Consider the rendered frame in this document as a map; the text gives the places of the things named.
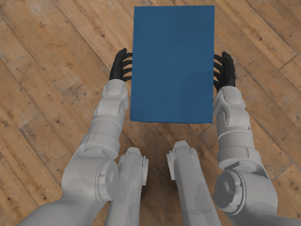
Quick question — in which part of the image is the robot left hand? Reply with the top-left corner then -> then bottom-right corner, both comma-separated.
109,48 -> 133,82

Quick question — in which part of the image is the carton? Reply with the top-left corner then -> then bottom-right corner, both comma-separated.
130,5 -> 215,124

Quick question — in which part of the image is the robot right upper arm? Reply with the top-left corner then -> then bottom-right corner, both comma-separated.
213,169 -> 301,226

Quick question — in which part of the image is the robot left shin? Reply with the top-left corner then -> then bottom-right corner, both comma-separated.
118,147 -> 142,167

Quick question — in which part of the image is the robot left thigh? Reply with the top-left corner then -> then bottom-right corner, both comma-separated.
103,152 -> 149,226

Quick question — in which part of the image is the robot right hand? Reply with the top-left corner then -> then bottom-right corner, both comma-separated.
214,51 -> 236,93

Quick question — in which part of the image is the robot left upper arm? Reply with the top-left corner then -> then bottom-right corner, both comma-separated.
16,156 -> 120,226

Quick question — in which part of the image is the right robot forearm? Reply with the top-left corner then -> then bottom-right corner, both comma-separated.
213,86 -> 278,203

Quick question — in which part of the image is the left robot forearm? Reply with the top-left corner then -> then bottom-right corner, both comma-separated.
61,79 -> 129,190

